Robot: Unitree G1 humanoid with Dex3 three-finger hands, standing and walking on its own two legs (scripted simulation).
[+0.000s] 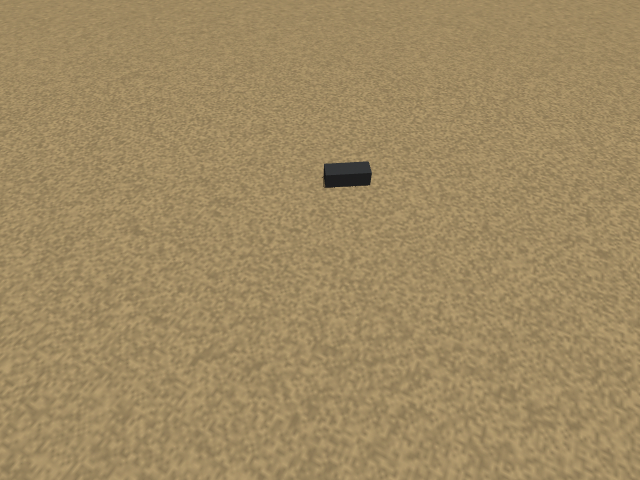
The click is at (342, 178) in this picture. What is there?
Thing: lying carton
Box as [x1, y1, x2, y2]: [324, 161, 371, 187]
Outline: 368,161 324,164 325,187 369,184 371,172
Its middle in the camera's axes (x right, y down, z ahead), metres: +0.13 -0.31 +1.84
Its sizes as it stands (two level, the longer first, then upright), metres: 0.210 0.082 0.074
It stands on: the floor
